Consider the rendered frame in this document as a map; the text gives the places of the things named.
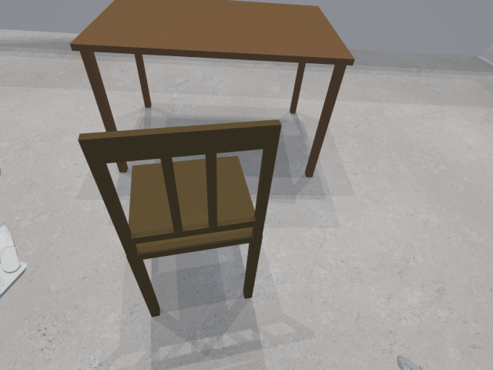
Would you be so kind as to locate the chair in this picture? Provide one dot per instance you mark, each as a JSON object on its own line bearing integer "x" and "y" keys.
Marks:
{"x": 185, "y": 206}

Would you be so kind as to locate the table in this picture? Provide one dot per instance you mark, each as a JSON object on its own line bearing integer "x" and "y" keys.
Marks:
{"x": 218, "y": 29}

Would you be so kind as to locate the left robot hand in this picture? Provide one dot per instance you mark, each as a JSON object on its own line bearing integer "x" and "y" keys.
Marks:
{"x": 11, "y": 269}

